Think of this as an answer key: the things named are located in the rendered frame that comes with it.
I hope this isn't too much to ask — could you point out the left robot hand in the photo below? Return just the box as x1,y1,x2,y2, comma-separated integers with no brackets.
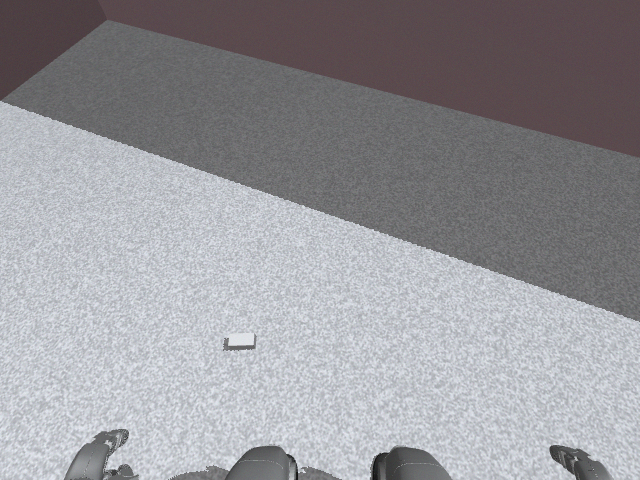
64,429,139,480

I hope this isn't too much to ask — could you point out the right robot foot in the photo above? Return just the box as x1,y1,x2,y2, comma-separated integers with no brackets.
372,453,388,480

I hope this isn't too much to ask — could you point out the right robot hand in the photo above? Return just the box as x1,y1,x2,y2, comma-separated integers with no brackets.
549,445,614,480

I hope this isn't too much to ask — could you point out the small box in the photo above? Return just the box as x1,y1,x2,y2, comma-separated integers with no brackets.
228,333,256,349

